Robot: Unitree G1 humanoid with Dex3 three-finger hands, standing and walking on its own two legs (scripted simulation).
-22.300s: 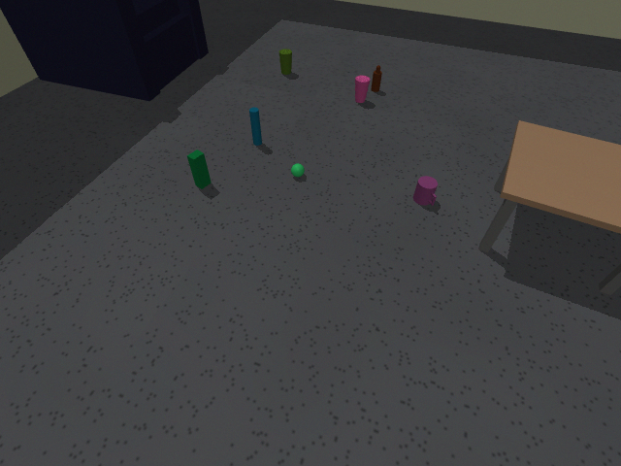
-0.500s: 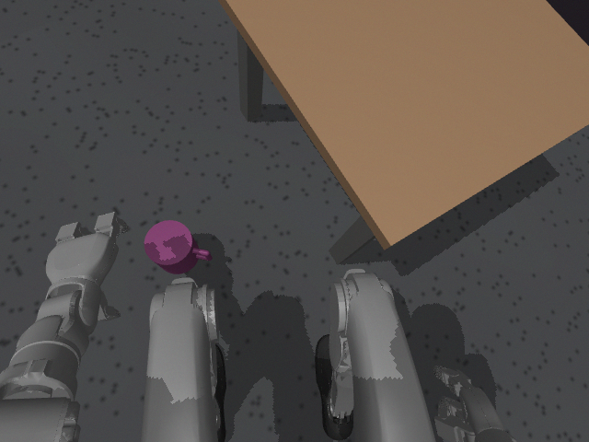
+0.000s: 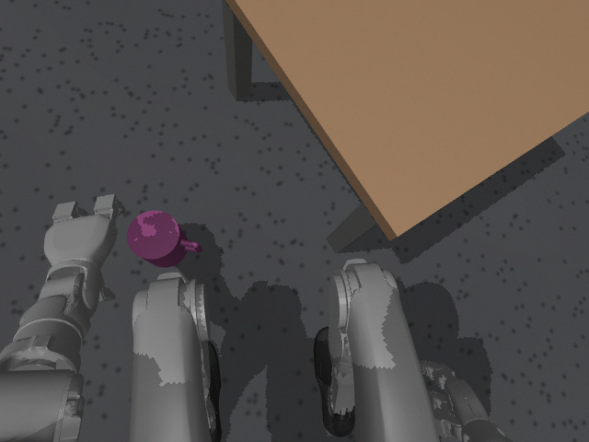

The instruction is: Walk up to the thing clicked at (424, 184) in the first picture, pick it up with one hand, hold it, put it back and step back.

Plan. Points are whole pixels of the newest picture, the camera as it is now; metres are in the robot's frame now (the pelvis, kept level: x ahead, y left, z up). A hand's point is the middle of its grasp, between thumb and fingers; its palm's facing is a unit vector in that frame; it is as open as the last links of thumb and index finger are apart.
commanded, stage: rise first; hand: left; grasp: from above
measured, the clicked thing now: (168, 242) +0.42 +0.20 -0.31
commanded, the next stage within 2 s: approach in 0.64 s
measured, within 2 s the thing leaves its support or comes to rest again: neither
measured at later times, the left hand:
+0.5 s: hand (106, 255) +0.38 +0.27 -0.19, palm faces -0.44 -0.08 -0.89, open 14.1 cm
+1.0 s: hand (135, 236) +0.41 +0.23 -0.21, palm faces -0.44 -0.03 -0.90, open 14.3 cm
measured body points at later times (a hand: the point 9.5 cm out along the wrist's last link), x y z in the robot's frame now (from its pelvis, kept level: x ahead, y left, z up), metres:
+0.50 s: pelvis +0.00 +0.00 -0.01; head +0.22 +0.04 +0.38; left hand +0.39 +0.27 -0.14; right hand +0.11 -0.28 -0.14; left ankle +0.09 +0.13 -0.33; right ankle +0.10 -0.13 -0.33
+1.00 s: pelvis +0.00 +0.00 -0.03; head +0.22 +0.04 +0.36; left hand +0.43 +0.23 -0.15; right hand +0.09 -0.28 -0.15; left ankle +0.09 +0.13 -0.33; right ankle +0.10 -0.13 -0.33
